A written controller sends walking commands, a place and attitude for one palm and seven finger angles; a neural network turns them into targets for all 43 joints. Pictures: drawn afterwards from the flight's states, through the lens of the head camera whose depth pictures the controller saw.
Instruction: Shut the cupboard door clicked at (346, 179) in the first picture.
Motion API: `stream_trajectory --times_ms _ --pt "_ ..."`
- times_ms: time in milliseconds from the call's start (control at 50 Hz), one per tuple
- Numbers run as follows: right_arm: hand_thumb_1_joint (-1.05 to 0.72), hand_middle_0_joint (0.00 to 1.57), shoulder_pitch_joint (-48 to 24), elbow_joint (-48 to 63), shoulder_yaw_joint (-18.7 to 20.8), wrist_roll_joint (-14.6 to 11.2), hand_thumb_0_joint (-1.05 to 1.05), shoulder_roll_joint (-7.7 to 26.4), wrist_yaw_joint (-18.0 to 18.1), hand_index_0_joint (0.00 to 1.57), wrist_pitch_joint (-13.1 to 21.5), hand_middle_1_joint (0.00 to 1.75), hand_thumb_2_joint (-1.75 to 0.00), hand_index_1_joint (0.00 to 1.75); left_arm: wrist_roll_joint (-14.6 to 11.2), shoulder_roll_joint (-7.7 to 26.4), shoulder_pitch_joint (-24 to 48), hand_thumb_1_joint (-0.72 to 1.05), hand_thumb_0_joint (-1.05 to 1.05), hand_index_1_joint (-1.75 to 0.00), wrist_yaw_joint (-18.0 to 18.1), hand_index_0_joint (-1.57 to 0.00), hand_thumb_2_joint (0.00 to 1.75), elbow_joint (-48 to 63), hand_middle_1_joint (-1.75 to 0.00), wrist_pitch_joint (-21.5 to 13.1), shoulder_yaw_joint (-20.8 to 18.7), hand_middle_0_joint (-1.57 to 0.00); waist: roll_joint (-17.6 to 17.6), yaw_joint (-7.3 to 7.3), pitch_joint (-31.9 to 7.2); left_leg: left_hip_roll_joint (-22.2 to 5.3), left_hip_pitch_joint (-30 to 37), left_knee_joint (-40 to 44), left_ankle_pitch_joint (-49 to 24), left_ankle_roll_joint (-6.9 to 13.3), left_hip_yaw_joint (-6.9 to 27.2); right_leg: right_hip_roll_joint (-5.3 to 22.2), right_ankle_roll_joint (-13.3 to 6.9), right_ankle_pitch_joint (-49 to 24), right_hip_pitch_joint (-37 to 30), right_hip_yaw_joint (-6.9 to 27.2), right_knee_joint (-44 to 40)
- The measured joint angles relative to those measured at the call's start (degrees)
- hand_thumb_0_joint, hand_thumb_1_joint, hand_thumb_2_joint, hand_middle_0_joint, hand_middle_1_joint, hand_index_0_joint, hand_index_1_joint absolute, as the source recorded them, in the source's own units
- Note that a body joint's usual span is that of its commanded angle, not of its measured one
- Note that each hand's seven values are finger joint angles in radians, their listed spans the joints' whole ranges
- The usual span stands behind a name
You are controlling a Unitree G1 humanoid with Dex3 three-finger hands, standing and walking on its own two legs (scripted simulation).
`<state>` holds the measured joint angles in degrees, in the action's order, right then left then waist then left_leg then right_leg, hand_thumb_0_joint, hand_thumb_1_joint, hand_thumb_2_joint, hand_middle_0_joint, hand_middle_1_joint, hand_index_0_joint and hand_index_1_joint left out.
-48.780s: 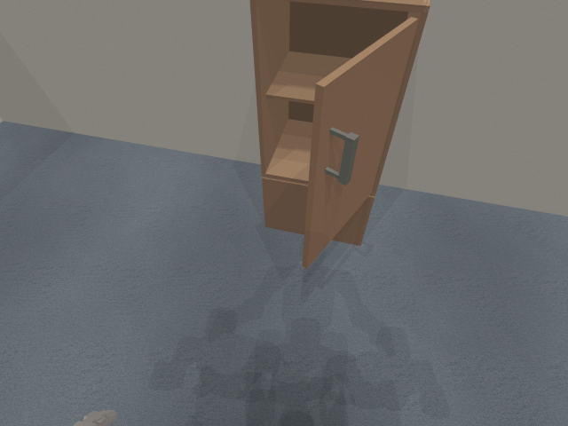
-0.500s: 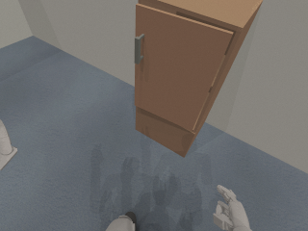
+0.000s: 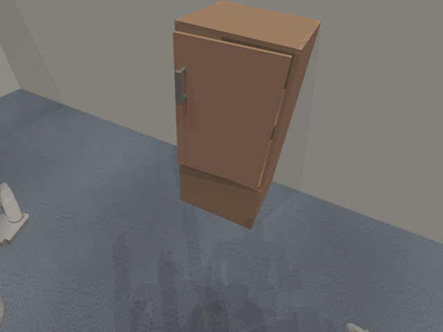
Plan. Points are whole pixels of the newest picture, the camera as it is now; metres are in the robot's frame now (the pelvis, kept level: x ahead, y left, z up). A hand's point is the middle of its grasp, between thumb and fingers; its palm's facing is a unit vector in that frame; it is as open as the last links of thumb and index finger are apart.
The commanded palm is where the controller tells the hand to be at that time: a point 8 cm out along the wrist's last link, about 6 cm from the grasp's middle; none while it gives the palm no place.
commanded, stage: stop stepping back and stand still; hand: left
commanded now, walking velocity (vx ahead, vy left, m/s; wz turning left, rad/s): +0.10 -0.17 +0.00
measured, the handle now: (181, 85) +0.92 +0.17 +0.01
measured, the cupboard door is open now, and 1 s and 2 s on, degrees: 4 4 4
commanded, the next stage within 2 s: let the arm hang, fingers relaxed in 0.72 s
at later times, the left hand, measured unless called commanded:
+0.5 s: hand (1, 234) +0.19 +0.29 +0.17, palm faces +0.50 -0.78 -0.39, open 7.4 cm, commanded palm +0.13 +0.32 +0.19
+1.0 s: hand (74, 322) +0.17 +0.27 -0.07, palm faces +0.02 -0.93 -0.37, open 7.4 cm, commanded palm none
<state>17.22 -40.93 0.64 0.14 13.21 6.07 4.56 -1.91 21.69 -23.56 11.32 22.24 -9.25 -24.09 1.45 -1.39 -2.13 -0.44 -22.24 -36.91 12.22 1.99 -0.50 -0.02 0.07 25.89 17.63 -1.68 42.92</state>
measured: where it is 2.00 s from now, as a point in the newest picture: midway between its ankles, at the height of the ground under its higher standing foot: outside the picture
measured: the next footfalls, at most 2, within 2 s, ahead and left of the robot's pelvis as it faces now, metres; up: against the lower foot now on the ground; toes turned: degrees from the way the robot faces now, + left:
right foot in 0.14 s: +0.02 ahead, -0.09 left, +0.00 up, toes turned -4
left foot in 0.40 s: +0.07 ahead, +0.15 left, +0.00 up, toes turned +6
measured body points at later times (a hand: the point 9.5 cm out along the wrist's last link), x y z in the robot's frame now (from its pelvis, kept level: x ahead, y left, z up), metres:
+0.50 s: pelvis -0.01 +0.02 +0.01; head -0.01 +0.04 +0.46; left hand +0.16 +0.33 +0.19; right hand +0.14 -0.23 -0.07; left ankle +0.03 +0.14 -0.72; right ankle -0.02 -0.09 -0.72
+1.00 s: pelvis -0.01 +0.04 +0.01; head +0.00 +0.02 +0.45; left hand +0.16 +0.31 -0.05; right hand +0.15 -0.22 -0.11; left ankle +0.03 +0.14 -0.72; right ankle -0.02 -0.09 -0.72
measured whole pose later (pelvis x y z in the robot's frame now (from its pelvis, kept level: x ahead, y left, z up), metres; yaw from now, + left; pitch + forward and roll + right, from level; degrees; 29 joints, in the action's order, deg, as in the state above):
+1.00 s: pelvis -0.01 +0.04 +0.01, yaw +2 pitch +1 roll +0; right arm 7.3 -45.0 -0.5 0.5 17.4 -0.6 0.7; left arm 1.2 17.4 -13.7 0.4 -26.9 1.9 -2.2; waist -3.1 -1.2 0.3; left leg -1.1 -20.4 -34.1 14.4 1.3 -4.4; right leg 3.0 0.6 19.4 15.6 -4.7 34.5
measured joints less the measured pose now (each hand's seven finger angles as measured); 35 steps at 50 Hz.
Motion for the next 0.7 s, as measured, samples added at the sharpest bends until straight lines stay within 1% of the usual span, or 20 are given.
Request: stream_trajectory --times_ms 40,60,80,120,140,160,180,200,240,280,320,360,400,420,460,500,600,700 --pt "-0.91 0.20 -0.6 0.6 -0.7 0.3 0.01 -2.2 -0.9 0.20 0.8 0.30 -0.90 0.30 -0.2 0.2 -0.3 0.89 0.02 -0.30 -0.5 -0.21 0.90 -0.3 -0.30 1.2 -0.5 -0.21 0.4 -1.63 0.4 0.0 1.3 3.4 -1.9 -0.3 0.0 -1.8 -0.4 0.3 1.0 0.2 3.2" --pt "-0.91 0.20 -0.5 1.2 -1.3 0.5 0.01 -3.3 -1.4 0.20 1.1 0.30 -0.90 0.30 -0.3 0.5 -1.7 0.89 0.02 -0.30 -0.8 -0.21 0.90 0.7 -0.30 1.4 -0.4 -0.21 0.5 -2.27 0.3 -0.2 1.8 5.2 -2.7 -0.4 0.0 -2.5 -0.7 0.4 0.5 -0.4 2.1" --pt "-0.91 0.20 -0.3 2.0 -1.8 0.7 0.01 -4.2 -2.0 0.20 1.2 0.30 -0.90 0.30 -0.4 0.9 -3.7 0.89 0.02 -0.30 -1.1 -0.21 0.90 2.2 -0.30 1.4 -0.2 -0.21 0.4 -2.73 0.0 -0.5 2.2 6.8 -3.0 -0.6 -0.1 -3.2 -0.9 0.3 -0.7 -1.5 -0.7" --pt "-0.91 0.21 0.2 3.7 -2.8 1.1 0.01 -5.5 -2.8 0.20 1.0 0.30 -0.90 0.30 -0.3 2.1 -8.1 0.89 0.02 -0.30 -1.7 -0.21 0.90 5.7 -0.30 1.0 0.1 -0.21 0.7 -3.13 -0.8 -0.5 1.7 7.9 -1.5 -1.3 -0.5 -3.7 -1.8 0.3 -4.4 -3.1 -9.1" --pt "-0.91 0.21 0.3 4.6 -3.1 1.2 0.01 -5.9 -3.1 0.20 0.8 0.30 -0.90 0.30 -0.1 3.1 -10.1 0.89 0.02 -0.30 -2.0 -0.21 0.90 7.4 -0.30 0.5 0.0 -0.21 1.0 -2.95 -1.2 -0.2 0.2 6.5 1.1 -1.7 -1.0 -3.6 -2.9 -0.6 -5.5 -2.7 -13.0" --pt "-0.91 0.21 -0.1 4.9 -3.1 1.4 0.01 -5.9 -3.2 0.21 0.3 0.30 -0.90 0.30 0.0 3.6 -11.2 0.89 0.02 -0.30 -2.2 -0.21 0.90 8.5 -0.30 0.0 0.1 -0.21 0.5 -2.42 -0.9 -0.3 -1.7 3.1 4.2 -2.1 -0.9 -3.7 -4.0 -5.2 -5.1 -2.7 -14.4" --pt "-0.91 0.21 -0.6 4.7 -3.0 1.4 0.01 -5.7 -3.3 0.21 -0.2 0.30 -0.90 0.30 0.0 4.2 -11.6 0.89 0.02 -0.30 -2.4 -0.21 0.90 9.2 -0.30 -0.4 0.3 -0.21 0.4 -1.73 -0.4 -0.1 -3.6 -2.0 6.2 -2.5 -0.8 -3.5 -4.7 -9.7 -4.7 -2.7 -14.8" --pt "-0.90 0.21 -0.8 4.1 -2.9 1.3 0.01 -5.4 -3.3 0.21 -0.6 0.30 -0.90 0.30 0.0 4.5 -11.5 0.89 0.02 -0.30 -2.4 -0.21 0.90 9.2 -0.30 -1.0 0.5 -0.21 0.3 -1.06 -0.1 0.1 -5.3 -7.3 7.1 -2.7 -0.6 -3.2 -5.0 -11.8 -4.6 -2.8 -14.7" --pt "-0.90 0.21 -0.7 2.9 -2.5 1.0 0.01 -4.4 -3.2 0.21 -1.2 0.30 -0.90 0.30 0.0 4.4 -10.8 0.89 0.02 -0.30 -2.2 -0.22 0.90 7.5 -0.30 -2.0 0.6 -0.22 -0.1 -0.09 -0.5 -0.1 -7.2 -13.9 7.3 -3.0 -0.8 -2.7 -4.8 -11.7 -4.8 -2.8 -14.9" --pt "-0.90 0.21 -0.1 2.1 -2.1 0.8 0.01 -3.3 -2.7 0.21 -1.6 0.30 -0.90 0.31 0.0 3.5 -9.8 0.88 0.02 -0.31 -1.7 -0.22 0.90 5.0 -0.30 -2.4 0.4 -0.22 -0.4 0.51 -1.3 -0.9 -6.9 -14.2 6.7 -2.9 -1.5 -1.9 -4.1 -11.0 -5.2 -2.8 -15.4" --pt "-0.90 0.21 0.3 1.5 -1.6 0.5 0.01 -2.0 -2.0 0.21 -1.4 0.30 -0.90 0.30 0.1 2.3 -8.4 0.88 0.01 -0.31 -1.2 -0.22 0.90 2.5 -0.30 -2.1 0.4 -0.22 -0.7 0.98 -1.6 -1.8 -4.7 -10.2 6.4 -2.5 -2.3 -1.0 -3.5 -10.6 -5.4 -3.1 -15.4" --pt "-0.91 0.21 0.5 1.3 -1.1 0.4 0.01 -0.7 -1.3 0.21 -0.8 0.30 -0.90 0.30 0.1 1.0 -6.9 0.89 0.01 -0.31 -0.7 -0.22 0.90 1.2 -0.30 -1.5 0.7 -0.22 -0.9 1.40 -1.3 -2.5 -0.8 -3.6 5.7 -1.9 -2.8 -0.3 -2.9 -9.8 -5.5 -3.5 -14.4" --pt "-0.91 0.21 0.5 1.6 -0.4 0.3 0.01 0.8 -0.8 0.21 0.0 0.30 -0.90 0.30 0.0 -0.4 -6.0 0.89 0.02 -0.30 -0.4 -0.22 0.90 1.6 -0.30 -1.0 1.4 -0.22 -2.0 1.62 -0.7 -3.5 3.9 3.8 4.9 -1.1 -2.4 -0.4 -2.0 -8.4 -5.1 -4.2 -12.3" --pt "-0.91 0.21 -0.1 1.5 0.0 0.2 0.01 1.1 -0.6 0.21 0.3 0.30 -0.90 0.30 0.0 -0.7 -5.4 0.89 0.02 -0.30 -0.3 -0.22 0.90 2.0 -0.30 -0.9 1.7 -0.21 -1.9 1.49 0.0 -3.3 4.5 5.1 2.2 -1.4 -2.2 0.0 -1.6 -7.5 -4.9 -4.5 -10.9" --pt "-0.91 0.21 -2.0 1.4 0.3 -0.1 0.01 0.7 -0.5 0.20 0.4 0.30 -0.90 0.30 0.0 -0.9 -4.8 0.89 0.02 -0.30 -0.4 -0.21 0.90 2.6 -0.30 -0.8 1.7 -0.21 -0.4 1.92 1.8 -2.4 5.1 4.4 1.2 -1.9 -3.2 1.1 -0.6 -6.9 -5.0 -3.6 -9.5" --pt "-0.91 0.21 -3.3 2.3 -0.1 -0.1 0.01 -0.1 -0.6 0.20 0.8 0.30 -0.90 0.30 0.1 -0.4 -5.3 0.89 0.02 -0.30 -0.7 -0.21 0.90 3.4 -0.30 -0.9 1.3 -0.21 0.4 1.66 2.2 -2.0 5.5 4.8 1.5 -2.0 -3.8 1.5 -0.5 -6.8 -5.2 -3.0 -9.9" --pt "-0.91 0.20 -5.5 5.3 -1.6 -0.3 0.01 -2.7 -1.7 0.20 2.1 0.30 -0.90 0.30 0.0 1.7 -6.3 0.89 0.02 -0.30 -1.3 -0.21 0.90 5.6 -0.30 -2.0 0.3 -0.21 0.1 0.78 2.6 -2.6 5.2 6.5 0.9 -2.1 -3.6 0.7 -0.6 -8.7 -5.9 -3.2 -13.8" --pt "-0.91 0.21 -6.4 6.6 -2.7 -0.4 0.01 -3.9 -2.5 0.21 1.3 0.30 -0.90 0.30 -0.8 2.4 -8.3 0.89 0.02 -0.30 -1.7 -0.21 0.90 6.0 -0.30 -2.2 0.1 -0.21 -0.8 0.70 2.2 -3.1 5.0 6.9 1.1 -2.3 -3.9 0.2 -0.6 -9.4 -6.0 -2.8 -15.4"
